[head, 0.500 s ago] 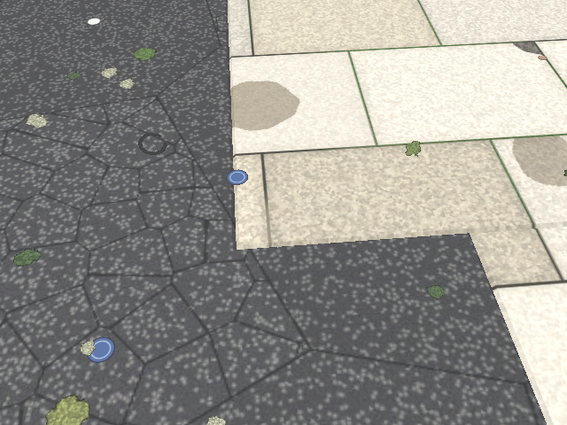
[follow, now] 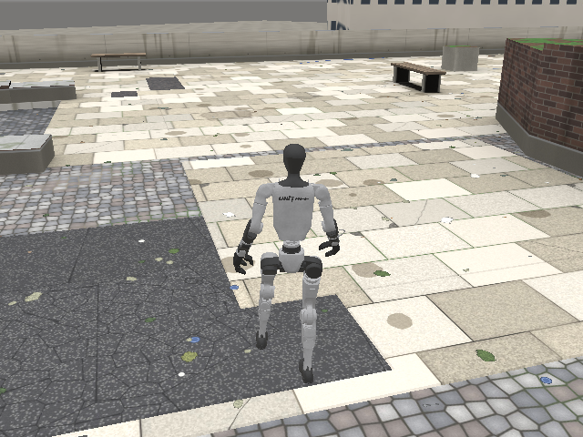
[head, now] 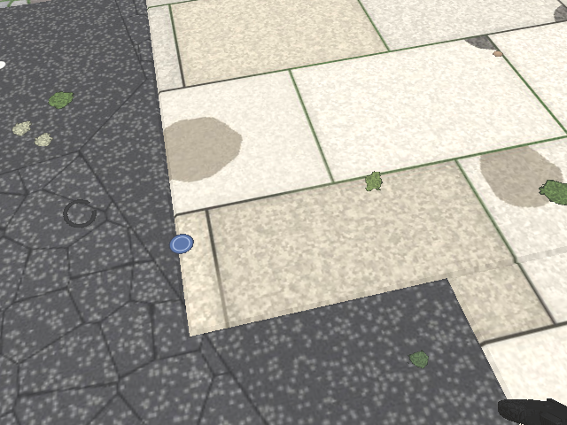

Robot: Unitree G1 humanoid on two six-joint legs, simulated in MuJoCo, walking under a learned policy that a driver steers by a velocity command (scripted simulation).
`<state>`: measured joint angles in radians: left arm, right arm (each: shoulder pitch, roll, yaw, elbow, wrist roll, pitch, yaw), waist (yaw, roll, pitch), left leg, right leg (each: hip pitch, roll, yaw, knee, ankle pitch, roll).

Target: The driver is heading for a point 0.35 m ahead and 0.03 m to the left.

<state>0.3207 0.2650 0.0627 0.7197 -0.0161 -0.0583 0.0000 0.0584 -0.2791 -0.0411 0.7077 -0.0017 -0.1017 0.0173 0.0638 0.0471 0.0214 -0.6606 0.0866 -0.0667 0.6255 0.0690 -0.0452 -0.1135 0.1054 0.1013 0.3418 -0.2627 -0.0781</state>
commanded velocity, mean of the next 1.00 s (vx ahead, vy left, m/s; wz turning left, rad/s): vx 0.19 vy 0.00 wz -0.07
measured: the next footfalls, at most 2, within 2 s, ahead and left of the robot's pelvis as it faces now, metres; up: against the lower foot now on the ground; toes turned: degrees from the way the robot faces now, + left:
left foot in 0.12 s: +0.26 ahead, +0.14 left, +0.00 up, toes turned -1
right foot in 0.56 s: +0.35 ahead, -0.09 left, +0.00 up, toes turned -1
